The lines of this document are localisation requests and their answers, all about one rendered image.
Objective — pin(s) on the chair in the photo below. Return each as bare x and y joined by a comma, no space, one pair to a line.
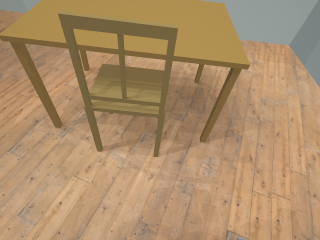
122,89

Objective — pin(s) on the table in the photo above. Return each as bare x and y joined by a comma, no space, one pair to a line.
206,36

